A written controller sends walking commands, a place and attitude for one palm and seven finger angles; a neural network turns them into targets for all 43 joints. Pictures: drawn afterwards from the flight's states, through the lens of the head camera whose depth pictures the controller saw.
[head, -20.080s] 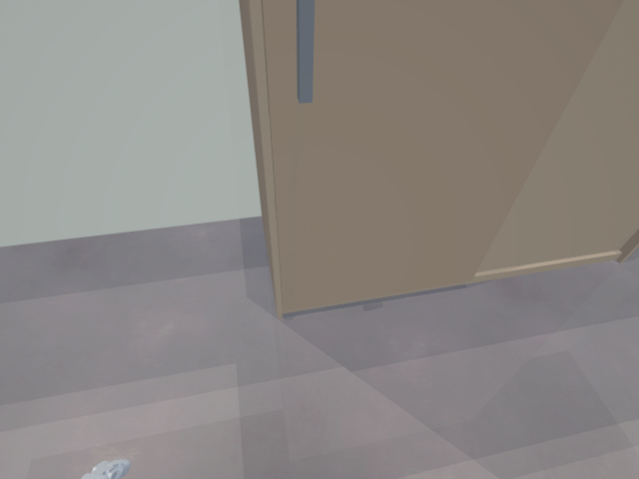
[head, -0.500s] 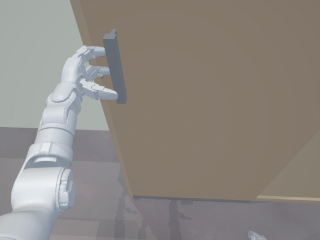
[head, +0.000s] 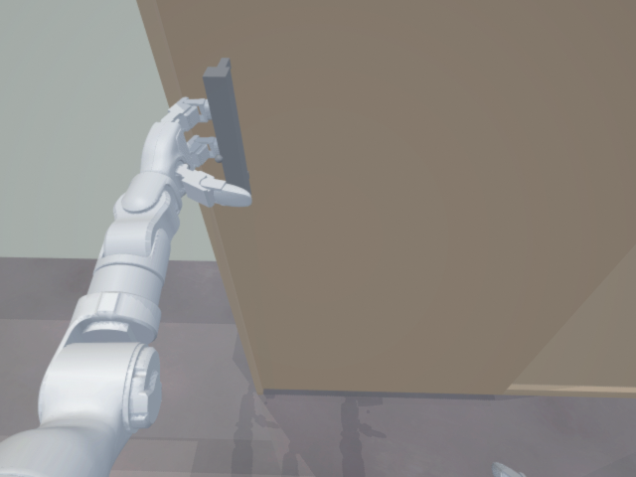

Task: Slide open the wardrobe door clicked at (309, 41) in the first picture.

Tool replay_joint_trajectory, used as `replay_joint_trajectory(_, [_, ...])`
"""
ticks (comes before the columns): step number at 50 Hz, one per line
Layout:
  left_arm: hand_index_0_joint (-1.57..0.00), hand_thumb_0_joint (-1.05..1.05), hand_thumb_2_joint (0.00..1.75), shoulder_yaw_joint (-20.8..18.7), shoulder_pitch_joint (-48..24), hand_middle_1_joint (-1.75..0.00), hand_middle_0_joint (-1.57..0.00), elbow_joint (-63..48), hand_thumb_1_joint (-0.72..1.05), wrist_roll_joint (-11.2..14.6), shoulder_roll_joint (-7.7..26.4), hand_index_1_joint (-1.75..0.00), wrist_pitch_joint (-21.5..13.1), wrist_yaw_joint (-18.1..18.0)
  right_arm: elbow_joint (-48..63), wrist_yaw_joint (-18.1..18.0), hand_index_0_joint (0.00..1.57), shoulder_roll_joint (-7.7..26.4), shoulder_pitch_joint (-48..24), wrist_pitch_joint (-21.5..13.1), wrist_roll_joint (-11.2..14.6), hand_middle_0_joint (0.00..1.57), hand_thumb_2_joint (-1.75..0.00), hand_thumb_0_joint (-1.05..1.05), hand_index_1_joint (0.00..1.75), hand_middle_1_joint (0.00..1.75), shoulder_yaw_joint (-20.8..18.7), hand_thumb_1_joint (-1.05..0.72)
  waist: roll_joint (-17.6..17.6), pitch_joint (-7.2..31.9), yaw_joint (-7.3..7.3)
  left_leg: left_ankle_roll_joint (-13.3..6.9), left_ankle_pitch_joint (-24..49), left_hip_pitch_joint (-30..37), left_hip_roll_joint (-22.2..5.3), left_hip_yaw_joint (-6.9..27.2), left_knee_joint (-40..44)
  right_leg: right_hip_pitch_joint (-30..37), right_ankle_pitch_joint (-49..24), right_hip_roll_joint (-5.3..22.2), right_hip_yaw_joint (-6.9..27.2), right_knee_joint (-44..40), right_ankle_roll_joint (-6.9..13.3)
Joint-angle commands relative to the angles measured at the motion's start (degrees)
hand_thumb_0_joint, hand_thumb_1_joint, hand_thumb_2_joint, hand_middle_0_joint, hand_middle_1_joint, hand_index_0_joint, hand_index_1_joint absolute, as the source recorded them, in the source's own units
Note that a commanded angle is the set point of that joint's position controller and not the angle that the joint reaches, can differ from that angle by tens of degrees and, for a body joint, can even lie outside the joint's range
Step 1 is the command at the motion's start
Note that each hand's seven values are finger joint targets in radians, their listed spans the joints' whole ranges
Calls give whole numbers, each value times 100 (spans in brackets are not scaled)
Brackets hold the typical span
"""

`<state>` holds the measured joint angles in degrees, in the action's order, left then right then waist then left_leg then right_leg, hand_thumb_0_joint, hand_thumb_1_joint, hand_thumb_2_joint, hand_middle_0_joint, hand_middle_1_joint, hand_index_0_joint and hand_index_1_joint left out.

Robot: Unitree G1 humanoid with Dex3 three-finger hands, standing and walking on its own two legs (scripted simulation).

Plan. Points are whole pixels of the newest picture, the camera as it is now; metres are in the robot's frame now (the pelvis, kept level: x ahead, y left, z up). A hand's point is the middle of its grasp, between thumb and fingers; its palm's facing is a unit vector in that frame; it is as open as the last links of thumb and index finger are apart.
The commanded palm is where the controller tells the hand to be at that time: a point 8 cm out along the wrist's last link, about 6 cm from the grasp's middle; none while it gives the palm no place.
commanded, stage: slide the fingers in behind the handle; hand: left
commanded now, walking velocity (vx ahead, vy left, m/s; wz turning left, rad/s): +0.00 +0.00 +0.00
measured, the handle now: (233, 135) +0.49 +0.13 +0.20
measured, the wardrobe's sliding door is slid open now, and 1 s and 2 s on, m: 0.00 0.00 0.00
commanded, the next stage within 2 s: grip the handle and tug to test in 1.38 s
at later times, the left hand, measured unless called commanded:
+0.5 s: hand (226, 158) +0.44 +0.12 +0.20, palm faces -0.02 -1.00 +0.00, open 14.0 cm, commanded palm +0.42 +0.18 +0.20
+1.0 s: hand (238, 159) +0.43 +0.11 +0.21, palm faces -0.03 -1.00 +0.01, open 14.0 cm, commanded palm +0.41 +0.16 +0.20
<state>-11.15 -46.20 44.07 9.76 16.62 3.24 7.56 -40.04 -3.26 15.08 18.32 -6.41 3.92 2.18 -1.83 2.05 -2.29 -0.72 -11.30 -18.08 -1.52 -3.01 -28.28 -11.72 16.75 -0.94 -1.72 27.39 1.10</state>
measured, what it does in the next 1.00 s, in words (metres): stands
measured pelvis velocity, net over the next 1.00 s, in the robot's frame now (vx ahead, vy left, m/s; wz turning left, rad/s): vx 0.02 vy -0.01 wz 0.00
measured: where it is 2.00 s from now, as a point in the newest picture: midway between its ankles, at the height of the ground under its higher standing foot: outside the picture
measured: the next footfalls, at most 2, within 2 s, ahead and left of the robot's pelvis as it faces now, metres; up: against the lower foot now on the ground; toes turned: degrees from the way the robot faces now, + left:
none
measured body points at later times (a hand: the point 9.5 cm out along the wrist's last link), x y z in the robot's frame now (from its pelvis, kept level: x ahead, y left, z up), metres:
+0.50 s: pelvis +0.01 -0.01 +0.00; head +0.01 -0.03 +0.45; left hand +0.43 +0.18 +0.20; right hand +0.14 -0.26 -0.10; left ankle +0.04 +0.11 -0.74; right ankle -0.03 -0.11 -0.74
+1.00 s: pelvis +0.02 -0.01 +0.00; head +0.00 -0.03 +0.45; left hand +0.43 +0.16 +0.21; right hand +0.15 -0.25 -0.10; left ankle +0.04 +0.11 -0.74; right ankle -0.03 -0.11 -0.74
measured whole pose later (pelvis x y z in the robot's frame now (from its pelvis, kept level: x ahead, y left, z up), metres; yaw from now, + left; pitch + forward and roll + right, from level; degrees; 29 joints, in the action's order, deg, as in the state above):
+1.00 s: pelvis +0.02 -0.01 +0.00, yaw +0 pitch +0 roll +0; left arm -8.7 -40.3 31.9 10.0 12.1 10.6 3.7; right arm -39.1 -3.5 13.9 14.5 -1.8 3.3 2.3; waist -2.1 2.6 -0.5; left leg 0.1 -11.4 -13.9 -1.7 -2.7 -25.6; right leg -7.6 17.0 -1.3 -1.9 24.8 1.8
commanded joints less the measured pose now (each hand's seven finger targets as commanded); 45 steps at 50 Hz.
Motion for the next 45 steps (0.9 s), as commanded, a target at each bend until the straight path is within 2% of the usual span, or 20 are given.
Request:
replay_joint_trajectory(1, [-30, 0, 30, -311, -3078, -120, -30, -1649, -50, -5, 1158, -120, -369, -207, 719, -57, 20, 748, -388, -266, -44, 20, -90, 0, 30, 30, -288, -90, 100, 1788, 60, -196, 864, 1702, 15, 386, 209, -415, -1326, -93, 25, -462, 44])
replay_joint_trajectory(5, [-30, 0, 30, -203, -2968, -120, -30, -1472, -50, -30, 966, -120, -132, -272, 719, -75, 20, 700, -491, -174, -50, 20, -90, 0, 30, 30, -250, -90, 249, 1553, 66, -215, 755, 1486, 46, 307, 253, -377, -1411, -76, 73, -499, 16])
replay_joint_trajectory(6, [-30, 0, 30, -273, -2878, -120, -30, -1375, -50, -54, 1066, -120, -109, -300, 707, -88, 20, 725, -460, -139, -56, 20, -90, 0, 30, 30, -257, -90, 415, 1561, 69, -231, 792, 1436, 52, 307, 253, -262, -1447, -69, 60, -513, 11])
replay_joint_trajectory(8, [-30, 0, 30, -248, -2821, -120, -30, -1514, -50, -51, 962, -120, -48, -305, 757, -76, 20, 683, -537, -111, -56, 20, -90, 0, 30, 30, -249, -90, 237, 1616, 123, -224, 886, 1482, 70, 272, 252, -222, -1599, -58, 78, -489, 21])
replay_joint_trajectory(13, [-30, 0, 30, -310, -2804, -120, -30, -1674, -50, -17, 1036, -120, -11, -257, 792, -102, 20, 674, -574, -29, -65, 20, -90, 0, 30, 30, -245, -90, 333, 1698, 124, -252, 1101, 1472, 102, 213, 214, 2, -2013, -35, 117, -486, 10])
replay_joint_trajectory(14, [-30, 0, 30, -217, -2678, -120, -30, -1673, -50, 1, 886, -120, 13, -223, 807, -106, 20, 654, -596, -16, -66, 20, -90, 0, 30, 30, -247, -90, 424, 1693, 120, -262, 1178, 1481, 109, 200, 209, 26, -2140, -35, 117, -479, -2])
replay_joint_trajectory(16, [-30, 0, 30, -320, -2542, -120, -30, -1657, -50, 26, 1032, -120, 33, -199, 820, -115, 20, 678, -590, 19, -69, 20, -90, 0, 30, 30, -250, -90, 490, 1685, 152, -275, 1212, 1419, 123, 156, 196, 145, -2274, -22, 122, -489, -29])
replay_joint_trajectory(18, [-30, 0, 30, -316, -2619, -120, -30, -1877, -50, 39, 1019, -120, 41, -169, 841, -114, 20, 658, -636, 29, -64, 20, -90, 0, 30, 30, -254, -90, 411, 1766, 157, -277, 1279, 1469, 140, 153, 180, 179, -2416, -12, 151, -462, -27])
replay_joint_trajectory(20, [-30, 0, 30, -37, -2714, -120, -30, -2100, -50, 51, 718, -120, 58, -133, 871, -104, 20, 616, -696, 31, -48, 20, -90, 0, 30, 30, -246, -90, 176, 1759, 100, -271, 1346, 1593, 149, 146, 169, 106, -2469, -10, 144, -465, -21])
replay_joint_trajectory(21, [-30, 0, 30, -173, -2587, -120, -30, -2097, -50, 58, 864, -120, 47, -150, 882, -112, 20, 637, -690, 31, -52, 20, -90, 0, 30, 30, -264, -90, 275, 1782, 124, -284, 1379, 1597, 142, 142, 144, 155, -2485, -14, 135, -479, -34])
replay_joint_trajectory(26, [-30, 0, 30, 45, -2650, -120, -30, -2117, -50, 111, 632, -120, 167, -148, 839, -126, 20, 636, -756, 52, -41, 20, -90, 0, 30, 30, -253, -90, 297, 1565, 49, -283, 1240, 1590, 150, 168, 167, 5, -2306, -19, 121, -532, -51])
replay_joint_trajectory(30, [-30, 0, 30, -148, -2583, -120, -30, -2306, -50, 112, 754, -120, 217, -248, 833, -115, 20, 617, -808, 82, -65, 20, -90, 0, 30, 30, -246, -90, 246, 1819, 165, -259, 1441, 1665, 163, 191, 167, 148, -2504, -17, 119, -467, -14])
replay_joint_trajectory(31, [-30, 0, 30, -161, -2498, -120, -30, -2207, -50, 92, 804, -120, 212, -269, 826, -115, 20, 635, -796, 98, -70, 20, -90, 0, 30, 30, -247, -90, 404, 1768, 151, -271, 1429, 1603, 161, 180, 175, 210, -2519, -7, 114, -481, -41])
replay_joint_trajectory(35, [-30, 0, 30, -84, -2439, -120, -30, -2187, -50, 64, 639, -120, 270, -327, 827, -102, 20, 591, -828, 135, -85, 20, -90, 0, 30, 30, -231, -90, 420, 1661, 158, -265, 1389, 1546, 158, 164, 204, 171, -2541, -6, 117, -482, -46])
replay_joint_trajectory(36, [-30, 0, 30, -222, -2343, -120, -30, -2119, -50, 50, 804, -120, 262, -355, 829, -104, 20, 624, -796, 154, -90, 20, -90, 0, 30, 30, -249, -90, 458, 1701, 194, -268, 1407, 1535, 155, 160, 212, 259, -2532, -1, 113, -481, -45])
replay_joint_trajectory(39, [-30, 0, 30, -248, -2286, -120, -30, -2193, -50, 30, 803, -120, 306, -360, 863, -107, 20, 593, -871, 196, -90, 20, -90, 0, 30, 30, -227, -90, 469, 1659, 233, -261, 1379, 1454, 162, 132, 233, 312, -2592, 12, 128, -476, -45])
replay_joint_trajectory(40, [-30, 0, 30, -91, -2487, -120, -30, -2312, -50, 24, 650, -120, 300, -362, 890, -100, 20, 578, -869, 188, -93, 20, -90, 0, 30, 30, -224, -90, 376, 1680, 181, -264, 1355, 1506, 170, 140, 241, 267, -2543, 6, 134, -484, -40])
replay_joint_trajectory(41, [-30, 0, 30, -165, -2320, -120, -30, -2234, -50, 23, 712, -120, 287, -377, 888, -102, 20, 592, -859, 194, -92, 20, -90, 0, 30, 30, -244, -90, 491, 1647, 197, -277, 1389, 1526, 145, 135, 226, 280, -2539, 3, 119, -503, -50])
replay_joint_trajectory(42, [-30, 0, 30, -12, -2395, -120, -30, -2352, -50, 16, 572, -120, 279, -362, 901, -96, 20, 573, -904, 192, -82, 20, -90, 0, 30, 30, -229, -90, 294, 1632, 174, -276, 1390, 1554, 150, 125, 233, 234, -2545, 10, 140, -504, -46])
replay_joint_trajectory(45, [-30, 0, 30, 95, -2348, -120, -30, -2577, -50, 38, 394, -120, 276, -351, 921, -87, 20, 550, -912, 174, -83, 20, -90, 0, 30, 30, -242, -90, 196, 1779, 192, -252, 1523, 1707, 149, 142, 208, 242, -2600, -15, 121, -485, -12])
